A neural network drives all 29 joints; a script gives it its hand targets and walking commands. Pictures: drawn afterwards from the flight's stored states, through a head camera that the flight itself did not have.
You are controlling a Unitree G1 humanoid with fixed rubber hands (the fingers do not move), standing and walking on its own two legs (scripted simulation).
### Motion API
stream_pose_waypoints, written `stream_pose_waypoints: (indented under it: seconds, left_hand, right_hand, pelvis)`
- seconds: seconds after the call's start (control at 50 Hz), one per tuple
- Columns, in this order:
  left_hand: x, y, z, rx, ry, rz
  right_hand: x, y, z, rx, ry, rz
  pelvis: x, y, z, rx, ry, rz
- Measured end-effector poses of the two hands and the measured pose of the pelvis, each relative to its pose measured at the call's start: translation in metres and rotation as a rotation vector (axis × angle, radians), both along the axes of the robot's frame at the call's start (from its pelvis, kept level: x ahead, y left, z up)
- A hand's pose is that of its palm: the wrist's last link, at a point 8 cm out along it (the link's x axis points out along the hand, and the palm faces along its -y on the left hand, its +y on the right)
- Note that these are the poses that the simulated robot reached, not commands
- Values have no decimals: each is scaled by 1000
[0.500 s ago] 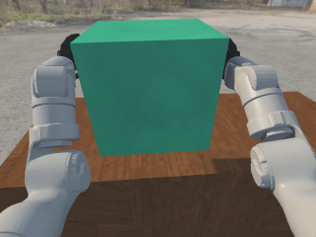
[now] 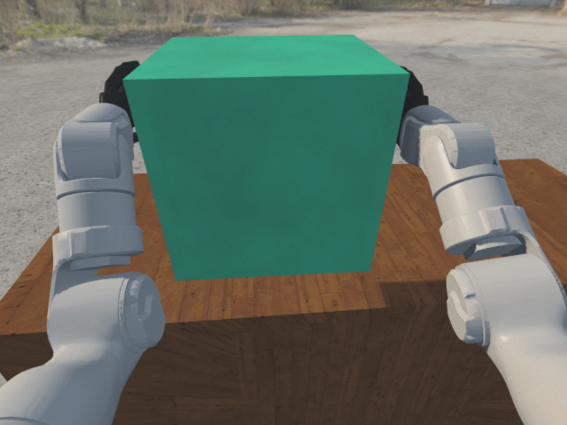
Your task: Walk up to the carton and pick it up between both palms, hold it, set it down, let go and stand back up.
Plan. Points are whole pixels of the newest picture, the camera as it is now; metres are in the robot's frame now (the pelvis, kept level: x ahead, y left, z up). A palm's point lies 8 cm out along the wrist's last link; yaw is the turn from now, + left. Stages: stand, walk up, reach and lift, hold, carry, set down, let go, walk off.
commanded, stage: hold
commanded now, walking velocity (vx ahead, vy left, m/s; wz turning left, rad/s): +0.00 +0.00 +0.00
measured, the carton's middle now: (269, 151) +0.41 +0.00 +0.27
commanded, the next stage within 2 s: none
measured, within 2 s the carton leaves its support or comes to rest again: neither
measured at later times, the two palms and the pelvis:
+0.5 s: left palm (118, 118) +0.36 +0.18 +0.34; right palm (411, 115) +0.36 -0.18 +0.34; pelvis +0.00 +0.00 +0.00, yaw +0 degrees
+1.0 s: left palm (115, 119) +0.36 +0.19 +0.34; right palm (407, 120) +0.36 -0.17 +0.33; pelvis +0.00 +0.00 +0.00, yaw +0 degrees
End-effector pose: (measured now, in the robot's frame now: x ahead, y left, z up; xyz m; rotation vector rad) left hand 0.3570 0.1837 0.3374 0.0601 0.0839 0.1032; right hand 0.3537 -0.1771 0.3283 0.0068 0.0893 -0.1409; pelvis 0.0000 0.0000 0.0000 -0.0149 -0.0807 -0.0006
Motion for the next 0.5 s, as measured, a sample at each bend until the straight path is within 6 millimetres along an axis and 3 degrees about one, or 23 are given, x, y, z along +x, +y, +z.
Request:
stream_pose_waypoints:
  seconds: [0.22, 0.5]
  left_hand:
    - [0, 5, 8, 6, -13, -9]
    - [6, 0, 2, 18, -6, -16]
  right_hand:
    - [-2, 4, 13, -4, -14, -7]
    - [2, 0, 8, -19, -7, -10]
  pelvis:
    - [-1, 2, 0, -2, 5, 4]
    - [3, 4, 1, -1, 11, -9]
